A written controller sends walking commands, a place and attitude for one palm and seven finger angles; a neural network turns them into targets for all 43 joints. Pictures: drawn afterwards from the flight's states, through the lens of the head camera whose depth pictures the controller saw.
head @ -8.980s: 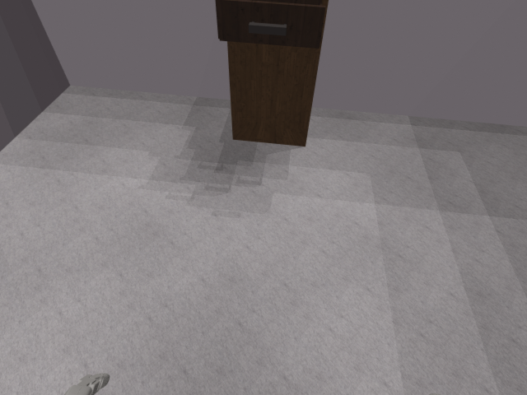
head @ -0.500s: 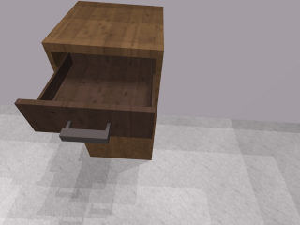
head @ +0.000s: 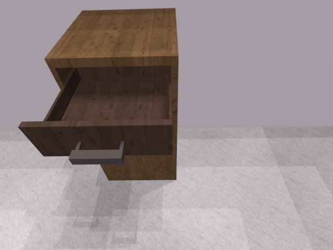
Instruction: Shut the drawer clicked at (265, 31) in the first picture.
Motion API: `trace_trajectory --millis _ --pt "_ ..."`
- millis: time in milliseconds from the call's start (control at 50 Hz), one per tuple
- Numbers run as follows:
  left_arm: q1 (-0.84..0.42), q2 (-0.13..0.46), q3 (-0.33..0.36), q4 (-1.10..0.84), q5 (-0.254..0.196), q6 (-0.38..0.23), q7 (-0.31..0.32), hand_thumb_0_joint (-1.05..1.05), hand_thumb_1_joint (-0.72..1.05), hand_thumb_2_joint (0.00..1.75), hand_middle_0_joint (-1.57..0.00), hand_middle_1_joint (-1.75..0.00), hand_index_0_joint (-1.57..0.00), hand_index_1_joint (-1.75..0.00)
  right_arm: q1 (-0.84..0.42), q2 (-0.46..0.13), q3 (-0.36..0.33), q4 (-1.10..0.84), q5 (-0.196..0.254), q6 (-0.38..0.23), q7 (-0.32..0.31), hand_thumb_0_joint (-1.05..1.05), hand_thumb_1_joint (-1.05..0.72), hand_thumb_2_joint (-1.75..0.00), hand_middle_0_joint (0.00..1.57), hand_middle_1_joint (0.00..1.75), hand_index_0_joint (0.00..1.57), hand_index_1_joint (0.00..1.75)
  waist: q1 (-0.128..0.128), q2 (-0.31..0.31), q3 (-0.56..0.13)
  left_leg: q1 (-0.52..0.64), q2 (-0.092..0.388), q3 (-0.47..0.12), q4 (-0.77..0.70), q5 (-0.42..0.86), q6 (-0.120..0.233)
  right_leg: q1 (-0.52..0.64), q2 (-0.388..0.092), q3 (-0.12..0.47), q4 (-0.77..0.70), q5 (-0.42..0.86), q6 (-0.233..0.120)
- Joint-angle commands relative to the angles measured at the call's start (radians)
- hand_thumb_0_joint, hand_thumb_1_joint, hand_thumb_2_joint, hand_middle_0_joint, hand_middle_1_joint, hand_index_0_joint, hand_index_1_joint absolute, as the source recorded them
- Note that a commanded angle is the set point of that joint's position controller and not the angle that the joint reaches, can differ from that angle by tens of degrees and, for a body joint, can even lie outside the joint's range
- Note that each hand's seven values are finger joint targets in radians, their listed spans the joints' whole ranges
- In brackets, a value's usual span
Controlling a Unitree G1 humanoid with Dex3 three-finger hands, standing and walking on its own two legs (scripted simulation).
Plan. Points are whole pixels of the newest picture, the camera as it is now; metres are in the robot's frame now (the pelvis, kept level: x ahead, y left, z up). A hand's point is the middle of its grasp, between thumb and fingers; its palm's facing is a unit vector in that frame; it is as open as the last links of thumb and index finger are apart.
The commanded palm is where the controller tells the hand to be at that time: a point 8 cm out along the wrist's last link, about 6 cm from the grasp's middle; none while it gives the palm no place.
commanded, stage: look again from close up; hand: left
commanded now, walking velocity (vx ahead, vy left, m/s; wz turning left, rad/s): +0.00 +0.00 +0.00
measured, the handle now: (99, 150) +0.36 +0.21 +0.02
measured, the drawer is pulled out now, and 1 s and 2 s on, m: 0.27 0.27 0.27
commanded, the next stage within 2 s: shuffle to correct the standing spot in 0.26 s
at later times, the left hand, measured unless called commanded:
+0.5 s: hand out of the picture +0.00 +0.16 -0.18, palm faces +0.02 -0.99 -0.15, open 7.4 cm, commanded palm none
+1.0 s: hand out of the picture +0.06 +0.17 -0.17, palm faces +0.02 -0.97 -0.24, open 7.4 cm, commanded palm none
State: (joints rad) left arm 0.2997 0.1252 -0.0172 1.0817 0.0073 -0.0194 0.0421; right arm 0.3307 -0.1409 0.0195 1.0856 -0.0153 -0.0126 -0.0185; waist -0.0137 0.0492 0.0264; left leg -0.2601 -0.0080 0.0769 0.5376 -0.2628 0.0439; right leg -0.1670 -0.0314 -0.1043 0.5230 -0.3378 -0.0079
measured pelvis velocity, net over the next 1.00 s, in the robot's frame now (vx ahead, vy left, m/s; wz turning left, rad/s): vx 0.03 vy -0.01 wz -0.02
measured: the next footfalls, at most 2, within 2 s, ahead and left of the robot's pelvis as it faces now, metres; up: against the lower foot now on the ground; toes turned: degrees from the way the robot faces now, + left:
none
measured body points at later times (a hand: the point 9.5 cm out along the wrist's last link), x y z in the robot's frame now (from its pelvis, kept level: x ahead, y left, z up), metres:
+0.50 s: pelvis +0.02 +0.00 +0.00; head +0.04 +0.00 +0.45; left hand +0.00 +0.21 -0.16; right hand +0.03 -0.23 -0.15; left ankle +0.02 +0.09 -0.73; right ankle -0.03 -0.11 -0.73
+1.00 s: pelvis +0.03 -0.01 +0.00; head +0.07 -0.02 +0.45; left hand +0.06 +0.22 -0.15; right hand +0.07 -0.24 -0.16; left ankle +0.02 +0.09 -0.73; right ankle -0.03 -0.11 -0.73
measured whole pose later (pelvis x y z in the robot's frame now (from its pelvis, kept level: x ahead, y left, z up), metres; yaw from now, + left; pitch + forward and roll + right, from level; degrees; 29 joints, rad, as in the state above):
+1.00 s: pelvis +0.03 -0.01 +0.00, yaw -1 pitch +1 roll +1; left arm 0.26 0.15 0.01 1.03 0.01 -0.01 0.06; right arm 0.21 -0.18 -0.01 1.05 0.00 0.00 -0.03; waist 0.01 0.01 0.07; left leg -0.26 0.00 0.08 0.57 -0.30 0.03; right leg -0.16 -0.03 -0.09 0.53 -0.38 -0.01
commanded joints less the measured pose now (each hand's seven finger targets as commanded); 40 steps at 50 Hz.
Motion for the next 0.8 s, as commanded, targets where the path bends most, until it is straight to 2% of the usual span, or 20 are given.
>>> trace_trajectory --millis 0,20,160,200,340,380,420,480,500,540,580,600,620,660,680,720,780 --pt "0.063 0.102 0.026 -0.042 0.004 -0.004 0.006 0.00 0.90 0.90 -0.20 -0.30 -0.20 -0.30 0.041 -0.084 -0.013 -0.039 -0.001 -0.020 -0.003 0.00 -0.90 -0.90 0.20 0.30 0.20 0.30 0.016 -0.082 0.099 -0.047 0.098 -0.144 -0.161 0.101 0.010 -0.053 -0.068 0.093 -0.093 0.073 -0.046" --pt "0.068 0.101 0.025 -0.039 0.003 -0.003 0.005 0.00 0.90 0.90 -0.20 -0.30 -0.20 -0.30 0.040 -0.089 -0.012 -0.034 0.000 -0.021 -0.004 0.00 -0.90 -0.90 0.20 0.30 0.20 0.30 0.020 -0.063 0.096 -0.043 0.099 -0.142 -0.163 0.103 0.012 -0.047 -0.069 0.096 -0.092 0.072 -0.041" --pt "0.066 0.114 0.028 -0.040 0.001 -0.003 0.003 0.00 0.90 0.90 -0.20 -0.30 -0.20 -0.30 0.024 -0.096 -0.013 -0.013 0.001 -0.024 -0.005 0.00 -0.90 -0.90 0.20 0.30 0.20 0.30 0.023 -0.056 0.031 0.033 0.100 -0.127 -0.163 0.179 0.012 -0.018 -0.080 0.100 -0.104 0.133 -0.032" --pt "0.061 0.121 0.028 -0.038 0.003 -0.002 0.003 0.00 0.90 0.90 -0.20 -0.30 -0.20 -0.30 0.017 -0.094 -0.013 -0.008 0.003 -0.022 -0.006 0.00 -0.90 -0.90 0.20 0.30 0.20 0.30 0.023 -0.068 0.034 0.041 0.103 -0.122 -0.165 0.189 0.011 -0.015 -0.079 0.097 -0.111 0.145 -0.029" --pt "0.069 0.124 0.025 -0.019 0.003 -0.004 0.002 0.00 0.90 0.90 -0.20 -0.30 -0.20 -0.30 -0.006 -0.101 -0.012 0.007 0.006 -0.023 -0.009 0.00 -0.90 -0.90 0.20 0.30 0.20 0.30 0.021 -0.048 0.023 0.077 0.103 -0.112 -0.158 0.243 0.008 -0.005 -0.088 0.103 -0.129 0.200 -0.025" --pt "0.081 0.118 0.025 -0.007 0.006 -0.003 -0.001 0.00 0.90 0.90 -0.20 -0.30 -0.20 -0.30 0.002 -0.101 -0.011 0.017 0.003 -0.018 -0.007 0.00 -0.90 -0.90 0.20 0.30 0.20 0.30 0.017 -0.047 0.009 0.082 0.096 -0.104 -0.153 0.121 0.010 -0.003 -0.082 0.096 -0.127 0.091 -0.032" --pt "0.086 0.116 0.026 -0.003 0.012 -0.001 -0.007 0.00 0.90 0.90 -0.20 -0.30 -0.20 -0.30 -0.004 -0.106 -0.015 0.019 0.001 -0.012 -0.003 0.00 -0.90 -0.90 0.20 0.30 0.20 0.30 0.017 -0.045 0.048 0.060 0.093 -0.104 -0.157 -0.007 0.015 -0.040 -0.078 0.093 -0.135 -0.033 -0.039" --pt "0.099 0.122 0.031 0.004 0.015 -0.003 -0.014 0.00 0.90 0.90 -0.20 -0.30 -0.20 -0.30 -0.010 -0.100 -0.018 0.012 -0.002 -0.010 0.001 0.00 -0.90 -0.90 0.20 0.30 0.20 0.30 0.017 -0.045 0.101 0.012 0.078 -0.093 -0.139 -0.088 0.016 -0.069 -0.086 0.108 -0.148 -0.115 -0.055" --pt "0.105 0.129 0.033 0.004 0.016 -0.004 -0.015 0.00 0.90 0.90 -0.20 -0.30 -0.20 -0.30 -0.008 -0.095 -0.019 0.012 -0.002 -0.010 0.002 0.00 -0.90 -0.90 0.20 0.30 0.20 0.30 0.018 -0.068 0.100 0.009 0.074 -0.087 -0.126 -0.075 0.018 -0.061 -0.088 0.109 -0.151 -0.110 -0.060" --pt "0.113 0.123 0.035 0.011 0.015 -0.006 -0.015 0.00 0.90 0.90 -0.20 -0.30 -0.20 -0.30 -0.008 -0.089 -0.017 0.009 -0.001 -0.016 0.000 0.00 -0.90 -0.90 0.20 0.30 0.20 0.30 0.019 -0.064 0.123 -0.007 0.070 -0.073 -0.092 0.003 0.017 -0.061 -0.092 0.112 -0.134 -0.047 -0.063" --pt "0.121 0.113 0.032 0.016 0.013 -0.007 -0.009 0.00 0.90 0.90 -0.20 -0.30 -0.20 -0.30 0.002 -0.088 -0.011 0.014 0.002 -0.023 -0.006 0.00 -0.90 -0.90 0.20 0.30 0.20 0.30 0.018 -0.040 0.092 0.036 0.083 -0.082 -0.080 0.190 0.018 -0.041 -0.088 0.090 -0.083 0.157 -0.053" --pt "0.129 0.106 0.031 0.016 0.013 -0.009 -0.005 0.00 0.90 0.90 -0.20 -0.30 -0.20 -0.30 0.017 -0.089 -0.011 0.023 0.004 -0.026 -0.012 0.00 -0.90 -0.90 0.20 0.30 0.20 0.30 0.018 -0.055 0.060 0.071 0.098 -0.091 -0.071 0.320 0.022 -0.022 -0.080 0.072 -0.057 0.265 -0.043" --pt "0.134 0.099 0.028 0.018 0.011 -0.010 0.001 0.00 0.90 0.90 -0.20 -0.30 -0.20 -0.30 0.022 -0.095 -0.010 0.027 0.004 -0.028 -0.017 0.00 -0.90 -0.90 0.20 0.30 0.20 0.30 0.020 -0.040 0.035 0.101 0.104 -0.090 -0.049 0.461 0.021 -0.007 -0.084 0.065 -0.038 0.372 -0.035" --pt "0.141 0.106 0.029 0.017 0.003 -0.009 0.010 0.00 0.90 0.90 -0.20 -0.30 -0.20 -0.30 0.024 -0.100 -0.011 0.028 0.008 -0.028 -0.028 0.00 -0.90 -0.90 0.20 0.30 0.20 0.30 0.021 -0.021 0.000 0.134 0.109 -0.089 -0.031 0.644 0.016 0.026 -0.093 0.074 -0.037 0.502 -0.025" --pt "0.145 0.119 0.033 0.015 0.001 -0.008 0.013 0.00 0.90 0.90 -0.20 -0.30 -0.20 -0.30 0.022 -0.103 -0.014 0.021 0.010 -0.026 -0.031 0.00 -0.90 -0.90 0.20 0.30 0.20 0.30 0.022 -0.028 -0.018 0.143 0.108 -0.087 -0.023 0.680 0.012 0.043 -0.100 0.078 -0.029 0.572 -0.024" --pt "0.143 0.130 0.040 0.002 0.001 -0.002 0.019 0.00 0.90 0.90 -0.20 -0.30 -0.20 -0.30 0.020 -0.111 -0.021 0.010 0.012 -0.019 -0.035 0.00 -0.90 -0.90 0.20 0.30 0.20 0.30 0.023 -0.049 -0.020 0.140 0.108 -0.080 -0.016 0.713 0.011 0.047 -0.106 0.073 -0.001 0.634 -0.020" --pt "0.130 0.137 0.047 -0.023 0.002 0.005 0.022 0.00 0.90 0.90 -0.20 -0.30 -0.20 -0.30 0.016 -0.115 -0.034 -0.008 0.011 -0.010 -0.035 0.00 -0.90 -0.90 0.20 0.30 0.20 0.30 0.023 -0.053 -0.056 0.154 0.116 -0.080 -0.019 0.689 0.013 0.039 -0.114 0.082 0.019 0.619 -0.026"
